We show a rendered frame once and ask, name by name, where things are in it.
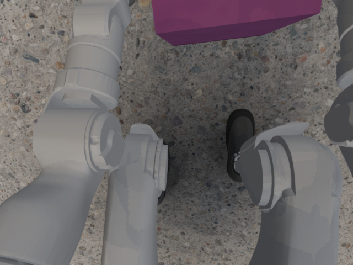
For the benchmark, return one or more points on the right robot forearm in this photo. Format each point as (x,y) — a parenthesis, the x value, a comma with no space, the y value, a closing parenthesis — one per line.
(344,67)

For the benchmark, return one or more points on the right robot shin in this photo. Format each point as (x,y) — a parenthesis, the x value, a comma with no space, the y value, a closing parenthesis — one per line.
(290,128)

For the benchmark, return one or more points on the robot right upper arm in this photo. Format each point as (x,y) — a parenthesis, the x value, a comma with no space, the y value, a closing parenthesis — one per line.
(338,124)

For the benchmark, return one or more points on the carton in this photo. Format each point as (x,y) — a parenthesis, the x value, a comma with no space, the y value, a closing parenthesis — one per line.
(182,22)

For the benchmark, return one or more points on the robot left thigh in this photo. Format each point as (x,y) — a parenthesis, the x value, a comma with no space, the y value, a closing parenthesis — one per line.
(131,206)

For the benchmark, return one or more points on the robot left upper arm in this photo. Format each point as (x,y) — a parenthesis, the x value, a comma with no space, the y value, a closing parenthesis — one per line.
(42,223)

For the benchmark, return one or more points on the left robot forearm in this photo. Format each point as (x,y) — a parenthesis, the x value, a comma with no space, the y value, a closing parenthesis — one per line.
(94,53)

